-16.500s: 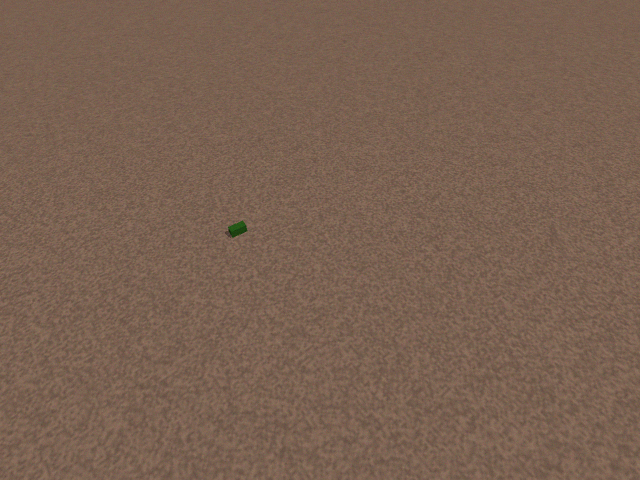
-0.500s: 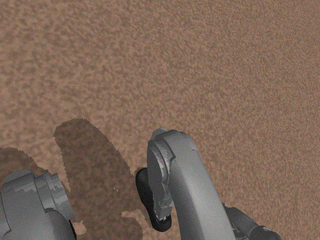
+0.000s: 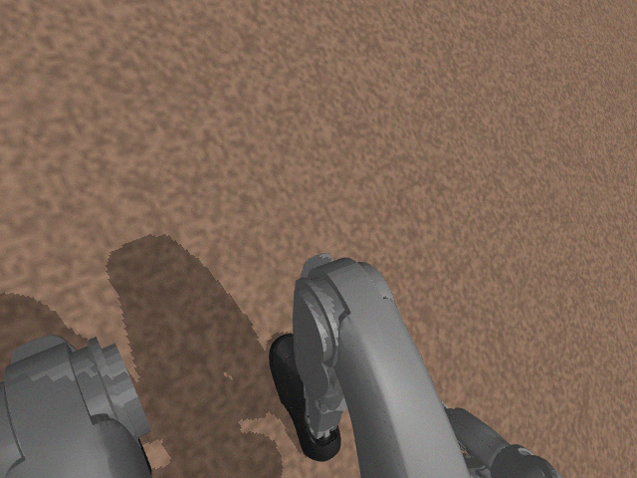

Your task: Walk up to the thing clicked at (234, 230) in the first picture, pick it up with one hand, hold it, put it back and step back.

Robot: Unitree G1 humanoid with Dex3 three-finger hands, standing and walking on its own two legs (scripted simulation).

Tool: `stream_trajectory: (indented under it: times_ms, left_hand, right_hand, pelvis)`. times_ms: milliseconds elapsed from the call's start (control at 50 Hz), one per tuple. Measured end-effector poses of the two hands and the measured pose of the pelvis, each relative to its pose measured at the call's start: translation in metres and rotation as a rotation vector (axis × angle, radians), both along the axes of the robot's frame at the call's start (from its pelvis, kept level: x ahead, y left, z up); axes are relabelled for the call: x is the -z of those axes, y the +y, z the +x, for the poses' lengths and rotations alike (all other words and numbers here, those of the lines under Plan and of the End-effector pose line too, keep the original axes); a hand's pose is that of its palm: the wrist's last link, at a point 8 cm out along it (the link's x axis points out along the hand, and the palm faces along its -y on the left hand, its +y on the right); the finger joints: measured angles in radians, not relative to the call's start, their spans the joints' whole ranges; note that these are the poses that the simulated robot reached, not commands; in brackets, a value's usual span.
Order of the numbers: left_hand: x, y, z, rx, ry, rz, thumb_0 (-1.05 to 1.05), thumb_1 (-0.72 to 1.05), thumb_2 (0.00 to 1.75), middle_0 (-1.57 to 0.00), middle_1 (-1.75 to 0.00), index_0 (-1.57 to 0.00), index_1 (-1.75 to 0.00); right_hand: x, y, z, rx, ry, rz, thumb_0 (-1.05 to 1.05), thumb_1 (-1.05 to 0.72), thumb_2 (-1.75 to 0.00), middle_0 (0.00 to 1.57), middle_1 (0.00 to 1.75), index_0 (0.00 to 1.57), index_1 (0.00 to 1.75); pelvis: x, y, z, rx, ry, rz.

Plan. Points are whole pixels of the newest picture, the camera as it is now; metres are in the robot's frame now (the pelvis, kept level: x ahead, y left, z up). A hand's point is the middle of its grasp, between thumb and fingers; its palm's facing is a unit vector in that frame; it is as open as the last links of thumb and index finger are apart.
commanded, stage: close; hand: left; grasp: from above
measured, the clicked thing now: out of the picture +0.42 +0.36 -0.27
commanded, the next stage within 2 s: settle in 0.96 s
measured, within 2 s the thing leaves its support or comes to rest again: leaves its support in 1.26 s
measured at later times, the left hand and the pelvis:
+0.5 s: hand out of the picture +0.41 +0.36 -0.24, palm faces -0.44 -0.15 -0.88, open 6.5 cm; pelvis +0.00 +0.00 +0.00, yaw +0 degrees
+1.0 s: hand out of the picture +0.41 +0.36 -0.24, palm faces -0.44 -0.16 -0.88, open 6.3 cm; pelvis +0.00 +0.00 +0.00, yaw +0 degrees
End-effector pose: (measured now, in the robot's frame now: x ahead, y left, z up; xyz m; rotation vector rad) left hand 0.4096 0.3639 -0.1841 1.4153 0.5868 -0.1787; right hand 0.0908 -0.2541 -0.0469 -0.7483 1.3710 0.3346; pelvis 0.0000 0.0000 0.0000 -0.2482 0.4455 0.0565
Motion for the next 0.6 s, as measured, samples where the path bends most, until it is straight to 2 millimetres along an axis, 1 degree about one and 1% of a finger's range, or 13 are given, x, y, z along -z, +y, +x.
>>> stream_trajectory:
  times_ms: [200,420,600]
  left_hand:
    - [-0.0037,-0.0020,0.0012,0.031,-0.014,0.001,0.00,0.36,0.32,-0.74,-0.39,-0.78,-0.36]
    - [-0.0039,-0.0024,0.0021,0.018,-0.013,0.012,0.00,0.53,0.18,-0.87,-0.30,-0.92,-0.25]
    - [-0.0041,-0.0010,0.0031,0.011,-0.012,0.007,0.00,0.57,0.07,-0.93,-0.20,-0.98,-0.15]
  right_hand:
    - [-0.0011,-0.0008,-0.0067,0.015,0.014,-0.015,0.00,-0.90,-0.90,0.21,0.30,0.20,0.30]
    - [-0.0034,-0.0035,-0.0023,0.009,-0.013,-0.021,0.00,-0.90,-0.90,0.21,0.30,0.20,0.30]
    - [-0.0010,-0.0029,0.0011,-0.001,-0.009,-0.009,0.00,-0.90,-0.90,0.21,0.30,0.20,0.30]
  pelvis:
    - [-0.0008,0.0001,-0.0001,0.004,0.002,-0.002]
    - [0.0004,0.0006,-0.0008,0.004,0.001,-0.001]
    - [0.0003,-0.0005,0.0001,0.001,0.005,0.002]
